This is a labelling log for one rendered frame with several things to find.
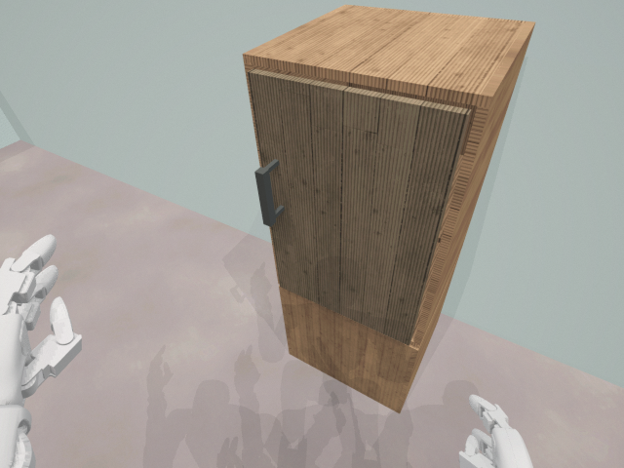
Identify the cupboard door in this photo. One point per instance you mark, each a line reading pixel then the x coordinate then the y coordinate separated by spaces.
pixel 364 178

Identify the robot left forearm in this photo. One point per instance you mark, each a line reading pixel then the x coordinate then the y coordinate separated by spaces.
pixel 15 448

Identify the robot right hand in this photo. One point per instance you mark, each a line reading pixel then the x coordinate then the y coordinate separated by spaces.
pixel 504 449

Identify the robot left hand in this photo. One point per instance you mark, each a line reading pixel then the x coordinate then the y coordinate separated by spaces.
pixel 22 289

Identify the handle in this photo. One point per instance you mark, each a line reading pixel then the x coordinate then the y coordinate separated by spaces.
pixel 263 182

